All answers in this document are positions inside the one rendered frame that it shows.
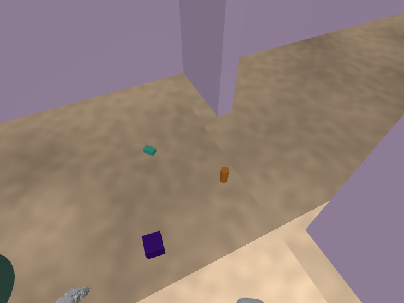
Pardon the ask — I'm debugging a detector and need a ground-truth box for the left robot hand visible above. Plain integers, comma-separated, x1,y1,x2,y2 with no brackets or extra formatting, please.
56,287,89,303

